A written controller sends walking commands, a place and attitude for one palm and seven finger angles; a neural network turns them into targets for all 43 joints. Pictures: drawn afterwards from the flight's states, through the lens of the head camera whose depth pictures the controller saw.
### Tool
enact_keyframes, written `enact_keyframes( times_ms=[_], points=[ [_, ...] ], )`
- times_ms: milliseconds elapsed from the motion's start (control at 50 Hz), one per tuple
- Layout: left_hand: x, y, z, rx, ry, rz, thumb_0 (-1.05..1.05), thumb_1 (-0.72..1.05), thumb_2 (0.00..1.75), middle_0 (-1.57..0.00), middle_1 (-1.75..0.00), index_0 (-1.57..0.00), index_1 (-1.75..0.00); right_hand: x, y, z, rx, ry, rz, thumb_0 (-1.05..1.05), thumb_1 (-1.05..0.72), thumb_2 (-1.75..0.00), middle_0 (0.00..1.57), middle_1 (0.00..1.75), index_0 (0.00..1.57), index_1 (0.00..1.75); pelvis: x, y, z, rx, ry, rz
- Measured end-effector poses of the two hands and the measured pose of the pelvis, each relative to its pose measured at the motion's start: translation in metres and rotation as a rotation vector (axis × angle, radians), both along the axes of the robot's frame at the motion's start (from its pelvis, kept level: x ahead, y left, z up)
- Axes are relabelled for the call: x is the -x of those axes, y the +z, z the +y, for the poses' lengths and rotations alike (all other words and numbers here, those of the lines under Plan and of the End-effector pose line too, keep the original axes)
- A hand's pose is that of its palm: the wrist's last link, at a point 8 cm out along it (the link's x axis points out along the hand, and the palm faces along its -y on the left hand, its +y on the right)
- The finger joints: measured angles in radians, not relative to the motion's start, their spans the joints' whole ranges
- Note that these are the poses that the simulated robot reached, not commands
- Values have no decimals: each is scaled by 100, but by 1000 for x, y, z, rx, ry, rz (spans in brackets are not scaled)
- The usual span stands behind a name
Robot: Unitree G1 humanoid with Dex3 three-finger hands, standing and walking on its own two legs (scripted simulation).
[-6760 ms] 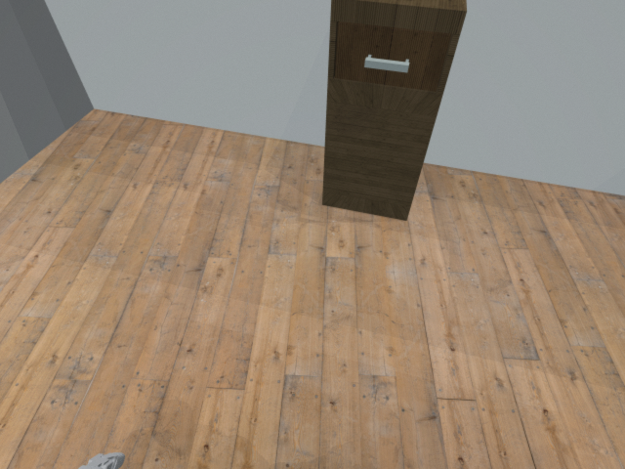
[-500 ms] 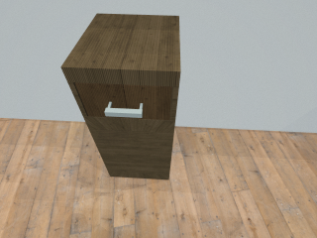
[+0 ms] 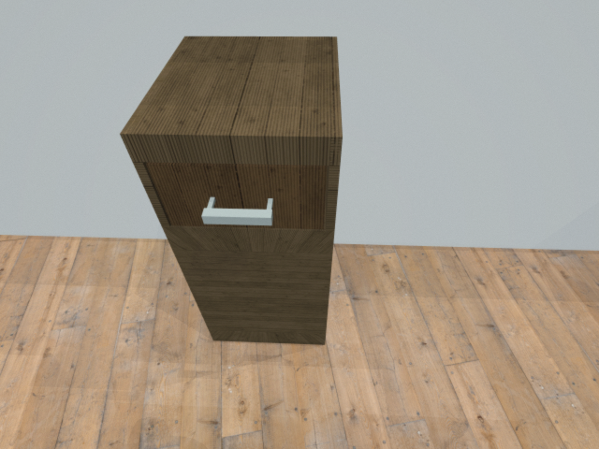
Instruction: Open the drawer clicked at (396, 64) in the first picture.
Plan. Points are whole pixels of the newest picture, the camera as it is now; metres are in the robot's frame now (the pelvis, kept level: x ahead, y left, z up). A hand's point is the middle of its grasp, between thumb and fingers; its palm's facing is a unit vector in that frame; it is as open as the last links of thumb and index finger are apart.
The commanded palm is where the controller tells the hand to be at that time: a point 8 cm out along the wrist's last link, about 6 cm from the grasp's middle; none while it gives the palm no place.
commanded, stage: look again from close up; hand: left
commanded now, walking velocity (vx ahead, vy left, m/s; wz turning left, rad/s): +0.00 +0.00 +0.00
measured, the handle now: (239, 209) +0.56 +0.16 -0.05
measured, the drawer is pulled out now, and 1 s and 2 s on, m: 0.00 0.00 0.00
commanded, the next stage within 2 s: raise the hand with hooked fingers in 0.18 s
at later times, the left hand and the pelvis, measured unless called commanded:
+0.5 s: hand (166, 401) +0.19 +0.20 -0.05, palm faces -0.08 -0.51 -0.86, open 7.6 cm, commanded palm +0.13 +0.21 -0.04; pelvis +0.00 -0.02 -0.01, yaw -1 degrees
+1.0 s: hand (156, 387) +0.20 +0.21 -0.03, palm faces +0.03 -0.08 -1.00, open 10.3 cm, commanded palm +0.18 +0.21 +0.03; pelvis -0.02 -0.05 -0.04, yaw +1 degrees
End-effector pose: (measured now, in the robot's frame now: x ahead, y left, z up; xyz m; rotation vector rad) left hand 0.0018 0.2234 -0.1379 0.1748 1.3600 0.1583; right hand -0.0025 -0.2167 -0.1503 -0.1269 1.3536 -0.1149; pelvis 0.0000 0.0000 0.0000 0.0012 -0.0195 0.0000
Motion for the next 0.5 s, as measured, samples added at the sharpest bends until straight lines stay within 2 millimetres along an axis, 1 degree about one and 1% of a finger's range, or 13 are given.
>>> enact_keyframes(
  times_ms=[100,300,320,340,380,440,460,500],
  points=[
    [-4,1,-2,1,-1,4,0,91,90,-20,-30,-20,-30,-5,1,-3,4,2,1,1,-91,-90,20,30,20,30,-3,1,-2,-5,-5,1],
    [-7,-1,-13,11,4,29,0,91,90,-20,-30,-20,-30,-11,3,-10,9,-2,31,1,-91,-90,20,30,20,30,-11,2,-9,-1,-6,14],
    [-16,3,-12,-11,-47,4,1,91,90,-20,-30,-20,-30,-14,5,-14,23,-4,10,1,-91,-90,20,30,20,30,-11,1,-10,0,-11,18],
    [-34,14,-7,-60,-103,-86,1,92,90,-21,-30,-21,-30,-20,8,-18,44,-4,-46,2,-92,-90,21,30,20,30,-11,1,-11,-6,-18,22],
    [-74,47,0,-193,-196,-297,2,92,89,-21,-31,-21,-31,-39,15,-29,81,-19,-188,2,-92,-90,21,30,20,30,-11,-1,-13,-20,-14,37],
    [-134,99,3,-438,-408,-559,2,89,88,-21,-32,-21,-33,-79,21,-43,108,19,-371,2,-92,-90,21,30,20,30,-6,-6,-16,-19,4,73],
    [-152,115,2,-532,-487,-630,2,87,87,-21,-33,-21,-34,-94,24,-48,111,33,-423,2,-92,-90,21,30,20,30,-4,-8,-17,-19,1,91],
    [-176,141,-3,-722,-636,-739,2,83,86,-21,-35,-21,-36,-125,32,-57,113,56,-516,2,-91,-90,21,30,20,30,0,-13,-20,-23,-16,126]
  ],
)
